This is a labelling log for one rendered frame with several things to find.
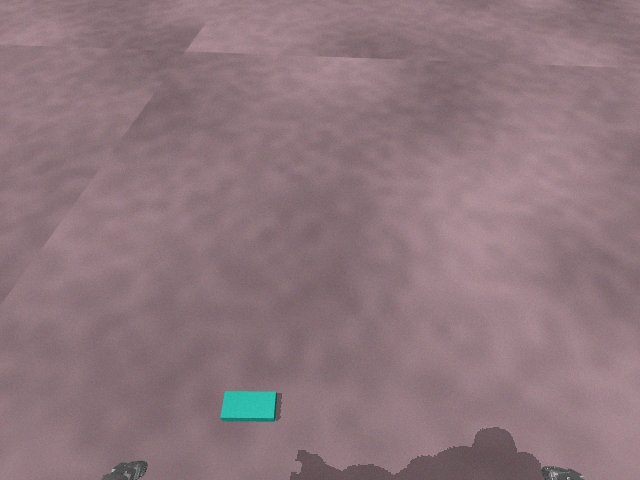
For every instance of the left robot hand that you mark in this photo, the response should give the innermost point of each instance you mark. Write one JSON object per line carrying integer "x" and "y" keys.
{"x": 127, "y": 471}

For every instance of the small box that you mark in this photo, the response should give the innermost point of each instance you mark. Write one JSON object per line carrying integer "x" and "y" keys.
{"x": 249, "y": 406}

